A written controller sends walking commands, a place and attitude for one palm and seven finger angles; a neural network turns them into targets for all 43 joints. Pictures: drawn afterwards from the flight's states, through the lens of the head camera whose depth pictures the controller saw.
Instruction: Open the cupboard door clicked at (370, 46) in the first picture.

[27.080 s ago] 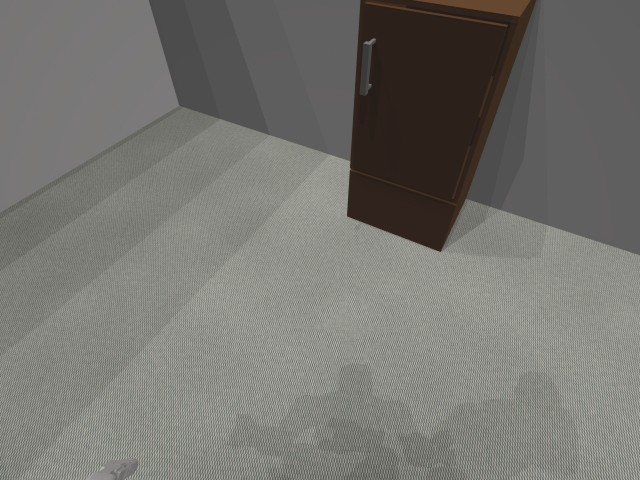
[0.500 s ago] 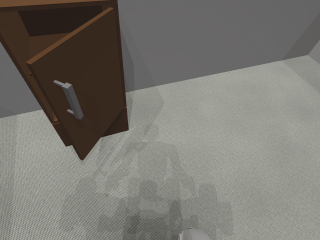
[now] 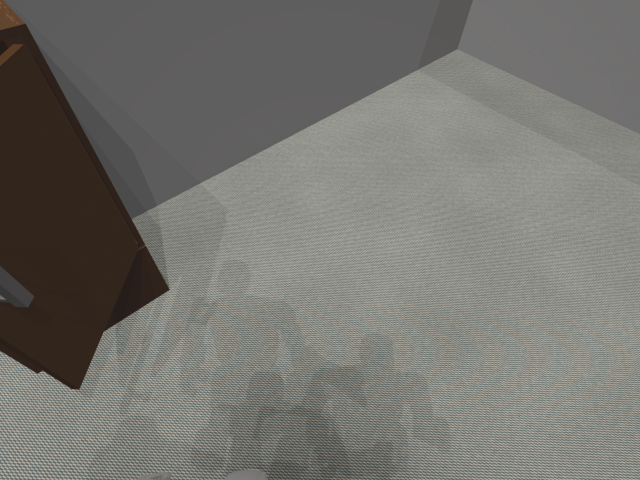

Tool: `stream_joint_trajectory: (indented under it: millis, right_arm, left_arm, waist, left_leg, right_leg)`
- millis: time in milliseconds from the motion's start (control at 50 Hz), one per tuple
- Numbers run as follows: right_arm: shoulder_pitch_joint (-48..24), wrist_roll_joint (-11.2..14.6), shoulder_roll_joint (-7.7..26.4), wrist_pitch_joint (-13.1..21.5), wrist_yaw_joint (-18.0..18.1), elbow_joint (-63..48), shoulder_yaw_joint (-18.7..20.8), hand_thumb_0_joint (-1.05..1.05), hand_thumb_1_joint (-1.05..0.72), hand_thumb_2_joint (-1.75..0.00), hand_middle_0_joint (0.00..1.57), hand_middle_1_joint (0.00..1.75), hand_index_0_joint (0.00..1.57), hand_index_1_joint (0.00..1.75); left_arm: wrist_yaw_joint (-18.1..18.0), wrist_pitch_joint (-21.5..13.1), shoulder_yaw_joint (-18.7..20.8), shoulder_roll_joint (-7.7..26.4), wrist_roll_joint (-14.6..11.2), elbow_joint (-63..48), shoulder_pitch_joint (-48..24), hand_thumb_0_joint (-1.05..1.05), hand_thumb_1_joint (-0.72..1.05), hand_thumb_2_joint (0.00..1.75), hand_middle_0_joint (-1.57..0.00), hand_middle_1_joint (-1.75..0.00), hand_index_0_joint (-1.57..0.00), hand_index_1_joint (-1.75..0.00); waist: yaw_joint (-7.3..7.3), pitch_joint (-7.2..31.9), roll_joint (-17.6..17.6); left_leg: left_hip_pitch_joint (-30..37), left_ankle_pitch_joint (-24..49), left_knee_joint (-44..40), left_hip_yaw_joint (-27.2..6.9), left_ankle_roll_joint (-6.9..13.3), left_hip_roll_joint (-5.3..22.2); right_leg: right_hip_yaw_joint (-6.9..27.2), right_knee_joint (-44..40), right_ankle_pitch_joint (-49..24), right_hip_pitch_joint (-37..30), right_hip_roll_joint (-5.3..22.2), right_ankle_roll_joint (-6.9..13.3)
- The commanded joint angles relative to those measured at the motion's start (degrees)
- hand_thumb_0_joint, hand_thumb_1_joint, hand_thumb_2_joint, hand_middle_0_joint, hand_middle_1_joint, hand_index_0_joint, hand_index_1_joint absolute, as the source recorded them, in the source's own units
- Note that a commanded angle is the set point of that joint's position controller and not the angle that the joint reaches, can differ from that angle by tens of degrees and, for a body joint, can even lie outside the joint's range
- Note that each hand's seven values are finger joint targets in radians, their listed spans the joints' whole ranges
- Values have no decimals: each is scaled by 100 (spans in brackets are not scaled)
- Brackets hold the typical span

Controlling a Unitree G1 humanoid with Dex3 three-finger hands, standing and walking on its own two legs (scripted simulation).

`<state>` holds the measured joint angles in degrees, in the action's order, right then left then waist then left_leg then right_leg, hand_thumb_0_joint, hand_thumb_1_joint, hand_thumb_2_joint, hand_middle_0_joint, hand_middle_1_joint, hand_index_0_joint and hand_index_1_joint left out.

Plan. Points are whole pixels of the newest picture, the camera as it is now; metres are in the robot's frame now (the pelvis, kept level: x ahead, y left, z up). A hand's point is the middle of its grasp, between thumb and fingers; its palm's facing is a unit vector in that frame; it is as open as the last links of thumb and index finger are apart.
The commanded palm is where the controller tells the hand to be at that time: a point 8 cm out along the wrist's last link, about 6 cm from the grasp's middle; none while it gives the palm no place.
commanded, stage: walk to a spot facing it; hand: left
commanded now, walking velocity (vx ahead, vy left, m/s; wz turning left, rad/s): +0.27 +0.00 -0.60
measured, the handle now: out of the picture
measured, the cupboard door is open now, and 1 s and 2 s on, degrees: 45 45 45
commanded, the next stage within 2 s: turn to face it in 1.66 s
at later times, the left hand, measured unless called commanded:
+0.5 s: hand (269, 387) +0.27 +0.09 -0.15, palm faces -0.34 -0.91 -0.22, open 7.4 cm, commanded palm none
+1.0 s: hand (284, 343) +0.36 +0.08 -0.19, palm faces -0.42 -0.90 -0.15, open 7.4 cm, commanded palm none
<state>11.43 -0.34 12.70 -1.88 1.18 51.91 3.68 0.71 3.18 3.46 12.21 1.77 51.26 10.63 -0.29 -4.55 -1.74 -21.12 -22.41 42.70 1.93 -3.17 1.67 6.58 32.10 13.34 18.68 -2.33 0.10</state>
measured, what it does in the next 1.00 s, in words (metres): walks ahead, turning right: left foot, then right foot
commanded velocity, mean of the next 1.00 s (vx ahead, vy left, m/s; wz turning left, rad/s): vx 0.34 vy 0.00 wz -0.42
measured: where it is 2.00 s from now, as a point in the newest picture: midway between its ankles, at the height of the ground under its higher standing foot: (433, 349)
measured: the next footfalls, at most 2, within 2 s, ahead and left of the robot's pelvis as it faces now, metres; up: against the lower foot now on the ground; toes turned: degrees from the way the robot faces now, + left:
left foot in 0.04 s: +0.06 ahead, +0.13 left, +0.00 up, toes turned +1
right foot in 0.44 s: +0.12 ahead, -0.16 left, +0.00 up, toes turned -24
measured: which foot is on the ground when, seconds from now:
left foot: up 0.00-0.02, down 0.04-0.44, up 0.46-0.88, down 0.90-1.00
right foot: down 0.00-0.04, up 0.06-0.42, down 0.44-0.90, up 0.92-1.00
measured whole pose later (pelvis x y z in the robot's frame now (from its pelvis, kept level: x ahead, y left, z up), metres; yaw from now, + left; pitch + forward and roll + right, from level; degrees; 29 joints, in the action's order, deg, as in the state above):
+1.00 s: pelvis +0.30 -0.09 -0.01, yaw -30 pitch -1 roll -1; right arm 7.9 -2.2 9.1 4.4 -0.1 52.2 1.8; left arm 1.2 -1.0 3.8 11.2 1.3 61.5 20.9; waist 1.9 -3.5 -2.7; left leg -21.8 -13.3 35.8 7.0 1.9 3.4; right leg 0.8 66.4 25.0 18.1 -0.5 2.7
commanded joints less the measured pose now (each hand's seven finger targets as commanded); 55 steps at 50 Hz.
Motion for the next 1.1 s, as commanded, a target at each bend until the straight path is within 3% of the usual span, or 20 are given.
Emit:
stream_joint_trajectory:
  millis: [0, 20, 40, 80, 140, 300, 380, 400, 420, 440, 460, 520, 580, 780, 840, 860, 880, 900, 960, 1080]
  right_arm:
    - [1184, -124, 1071, 242, 110, -107, 204, 0, -90, -90, 20, 30, 20, 30]
    - [1499, -206, 1526, 284, 150, -123, 273, 0, -90, -90, 20, 30, 20, 30]
    - [1262, -195, 1577, 299, 175, -200, 252, 0, -90, -90, 20, 30, 20, 30]
    - [498, -216, 1114, 377, 138, -375, 130, 0, -90, -90, 20, 30, 20, 30]
    - [684, -185, 802, 464, 139, -254, 38, 0, -90, -90, 20, 30, 20, 30]
    - [1570, -206, 817, 507, 25, 149, 104, 0, -90, -90, 20, 30, 20, 30]
    - [1282, -196, 938, 485, -3, 116, 103, 0, -90, -90, 20, 30, 20, 30]
    - [1032, -142, 881, 490, -49, 50, 91, 0, -90, -90, 20, 30, 20, 30]
    - [715, -9, 429, 510, -129, -190, -27, 0, -90, -90, 20, 30, 20, 30]
    - [170, -31, 425, 497, -113, -486, -61, 0, -90, -90, 20, 30, 20, 30]
    - [66, -47, 579, 484, -103, -454, 20, 0, -90, -90, 20, 30, 20, 30]
    - [203, -111, 464, 417, -110, -83, 67, 0, -90, -90, 20, 30, 20, 30]
    - [404, -135, 243, 319, -146, 65, 49, 0, -90, -90, 20, 30, 20, 30]
    - [-803, -73, 155, 501, -255, -385, 19, 0, -90, -90, 20, 30, 20, 30]
    - [417, -114, 482, 595, -156, 46, 97, 0, -90, -90, 20, 30, 20, 30]
    - [1243, -181, 958, 623, -86, 275, 217, 0, -90, -90, 20, 30, 20, 30]
    - [1935, -263, 1540, 638, -50, 394, 331, 0, -90, -90, 20, 30, 20, 30]
    - [1927, -206, 1528, 542, -17, 352, 281, 0, -90, -90, 20, 30, 20, 30]
    - [791, -191, 617, 591, -26, 130, 50, 0, -90, -90, 20, 30, 20, 30]
    - [906, -120, 396, 728, 5, 392, -10, 0, -90, -90, 20, 30, 20, 30]
  left_arm:
    - [-18, -87, 220, 622, -89, -644, -236, 0, 90, 90, -20, -30, -20, -30]
    - [18, -97, 210, 514, -81, -830, -465, 0, 90, 90, -20, -30, -20, -30]
    - [97, -131, 272, 703, -25, -903, -785, 0, 90, 90, -20, -30, -20, -30]
    - [219, -161, 364, 631, 43, -597, -363, 0, 90, 90, -20, -30, -20, -30]
    - [315, -164, 270, 391, 16, -516, -321, 0, 90, 90, -20, -30, -20, -30]
    - [355, -286, 118, 213, -6, -650, -1045, 0, 90, 90, -20, -30, -20, -30]
    - [324, -343, 196, 369, -9, -366, -353, 0, 90, 90, -20, -30, -20, -30]
    - [269, -405, 271, 664, 2, -56, 640, 0, 90, 90, -20, -30, -20, -30]
    - [161, -476, 477, 1448, 40, 216, 1623, 0, 90, 90, -20, -30, -20, -30]
    - [50, -455, 548, 1838, -99, 339, 1919, 0, 90, 90, -20, -30, -20, -30]
    - [-10, -471, 522, 1689, -131, 270, 1590, 0, 90, 90, -20, -30, -20, -30]
    - [-87, -551, 287, 907, -102, 21, 511, 0, 90, 90, -20, -30, -20, -30]
    - [-61, -676, 236, 755, -58, 80, 504, 0, 90, 90, -20, -30, -20, -30]
    - [-91, -759, 170, 729, -51, 499, 1054, 0, 90, 90, -20, -30, -20, -30]
    - [-100, -731, 209, 732, -92, 518, 862, 0, 90, 90, -20, -30, -20, -30]
    - [-66, -715, 197, 547, -126, 480, 1009, 0, 90, 90, -20, -30, -20, -30]
    - [-7, -722, 125, 276, -177, 466, 1439, 0, 90, 90, -20, -30, -20, -30]
    - [-20, -730, 90, 389, -118, 287, 1041, 0, 90, 90, -20, -30, -20, -30]
    - [51, -666, 152, 272, -3, 333, 569, 0, 90, 90, -20, -30, -20, -30]
    - [158, -418, 104, -19, 9, 343, 648, 0, 90, 90, -20, -30, -20, -30]
  waist:
    - [-419, 589, 1207]
    - [-572, 490, 2139]
    - [-494, 164, 1352]
    - [-27, 120, 914]
    - [-29, 148, 1056]
    - [-422, 139, 1229]
    - [29, 361, 777]
    - [529, 762, 222]
    - [1019, 1235, -1522]
    - [1095, 1113, -1905]
    - [889, 670, -1212]
    - [231, 302, -646]
    - [-19, 292, -475]
    - [190, -61, -554]
    - [-408, 399, -46]
    - [-684, 986, 790]
    - [-740, 1703, 2233]
    - [-751, 1411, 1779]
    - [-196, 60, 1002]
    - [107, 413, 874]
  left_leg:
    - [2168, -1114, -2626, -1627, 449, 1310]
    - [1864, -2200, -3506, -3338, 997, 2665]
    - [1117, -2339, -3748, -3336, 1261, 2872]
    - [851, -1437, -3454, -2022, 956, 2053]
    - [1257, -180, -3188, -647, 741, 1526]
    - [1896, 1002, -2906, 301, 895, 1820]
    - [1171, 1517, -1849, 794, 686, 1792]
    - [457, 1849, -567, 1242, 455, 1428]
    - [-1369, 13, 1342, 1637, 134, 703]
    - [-2354, -1478, 2664, 755, 69, 259]
    - [-2709, -854, 3048, 4, 124, 517]
    - [-1855, 292, 2529, -95, -14, 843]
    - [-1392, 631, 1866, 70, -105, 657]
    - [-925, 1144, -346, 134, 97, 344]
    - [1302, 1381, -1345, 247, 233, 54]
    - [2630, 903, -1565, -836, 522, 876]
    - [3562, 307, -2363, -2943, 1124, 2461]
    - [3119, -163, -2787, -3504, 1373, 2751]
    - [945, -359, -3221, -2112, 1017, 2120]
    - [1050, 1095, -3311, -179, 994, 1617]
  right_leg:
    - [497, 388, 2253, 2092, 46, 217]
    - [-507, 2054, 2320, 2449, -307, -62]
    - [-119, 2717, 1845, 2298, 257, -29]
    - [-395, 3395, 984, 2001, 340, -92]
    - [-713, 3202, 382, 2061, 486, -178]
    - [-1285, 1085, 580, 1518, 577, -76]
    - [-1567, 76, 483, -342, 256, 171]
    - [-1360, -376, 412, -1793, 241, 389]
    - [1074, -1167, 1495, -3296, 1851, 968]
    - [2870, -1895, 1038, -3188, 2621, 1368]
    - [2439, -1924, 996, -2947, 2552, 1444]
    - [984, -1885, -123, -1461, 1848, 1104]
    - [328, -1871, -1115, -1067, 1514, 1083]
    - [497, -1748, -1589, -1417, 1546, 1067]
    - [84, -442, -1999, -707, 1096, 760]
    - [-175, 905, -1106, 176, 658, 510]
    - [-920, 3058, 1659, 1225, -141, 264]
    - [-323, 3945, 1865, 1612, 82, 332]
    - [-349, 4493, 614, 1822, 696, 280]
    - [-639, 3097, -164, 1596, 863, 69]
